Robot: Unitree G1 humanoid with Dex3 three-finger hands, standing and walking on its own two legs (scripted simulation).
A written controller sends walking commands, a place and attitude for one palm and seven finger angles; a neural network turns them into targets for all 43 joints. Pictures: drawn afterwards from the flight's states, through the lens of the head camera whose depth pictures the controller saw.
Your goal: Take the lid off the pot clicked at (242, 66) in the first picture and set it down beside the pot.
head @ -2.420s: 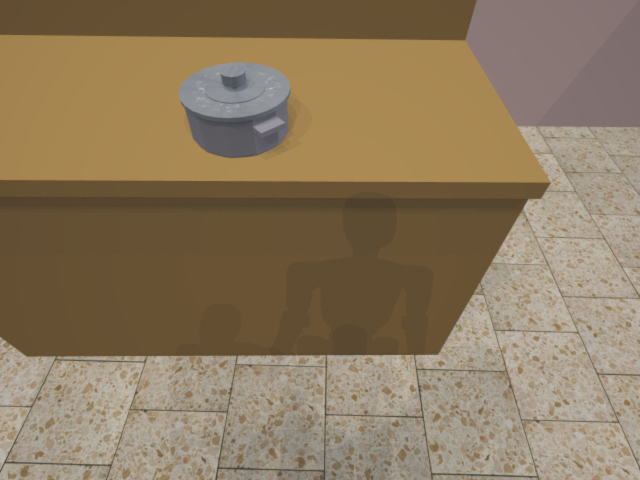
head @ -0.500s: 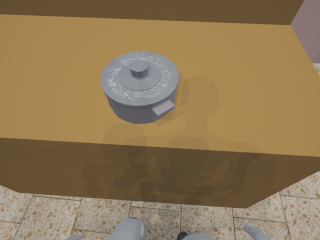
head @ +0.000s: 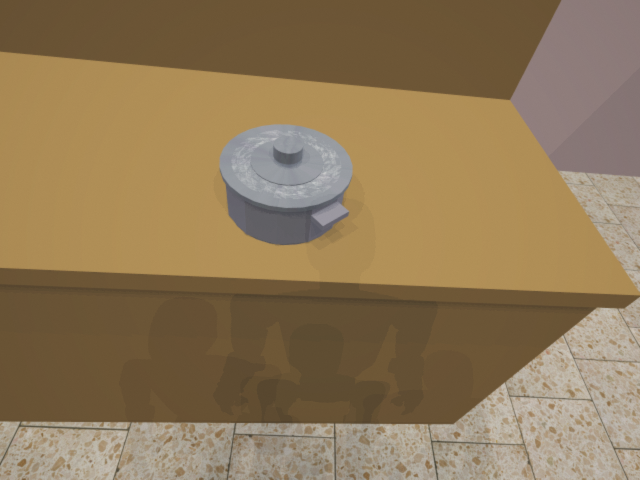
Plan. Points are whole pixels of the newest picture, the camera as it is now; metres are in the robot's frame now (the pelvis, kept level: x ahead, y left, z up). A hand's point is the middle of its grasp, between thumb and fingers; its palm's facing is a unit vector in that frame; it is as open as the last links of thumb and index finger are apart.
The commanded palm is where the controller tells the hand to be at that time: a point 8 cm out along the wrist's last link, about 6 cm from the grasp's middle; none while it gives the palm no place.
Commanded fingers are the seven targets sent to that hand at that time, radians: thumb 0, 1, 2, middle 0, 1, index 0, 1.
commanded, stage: come to a stop and stand still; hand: left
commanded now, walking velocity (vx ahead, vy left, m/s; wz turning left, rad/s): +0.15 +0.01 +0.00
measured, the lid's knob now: (288, 150) +0.54 +0.08 +0.12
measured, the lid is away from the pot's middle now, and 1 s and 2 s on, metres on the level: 0.00 0.00 0.00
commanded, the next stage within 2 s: look again from close up in 0.98 s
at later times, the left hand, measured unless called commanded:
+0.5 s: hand out of the picture -0.04 +0.10 -0.18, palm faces +0.10 -0.98 -0.15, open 7.4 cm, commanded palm none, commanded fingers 0.00 0.90 0.90 -0.20 -0.30 -0.20 -0.30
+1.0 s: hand out of the picture +0.04 +0.17 -0.19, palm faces +0.05 -0.97 -0.23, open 7.4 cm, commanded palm none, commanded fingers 0.00 0.90 0.90 -0.20 -0.30 -0.20 -0.30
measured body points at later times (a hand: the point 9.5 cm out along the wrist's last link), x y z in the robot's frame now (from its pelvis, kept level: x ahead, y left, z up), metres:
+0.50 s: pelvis +0.02 -0.04 -0.01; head +0.03 -0.05 +0.44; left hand -0.04 +0.16 -0.17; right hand +0.04 -0.26 -0.17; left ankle +0.04 +0.08 -0.73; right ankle -0.07 -0.13 -0.75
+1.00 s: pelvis +0.03 -0.01 -0.01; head +0.04 -0.02 +0.44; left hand +0.04 +0.22 -0.17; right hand +0.07 -0.24 -0.17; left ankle +0.04 +0.08 -0.75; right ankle -0.08 -0.13 -0.75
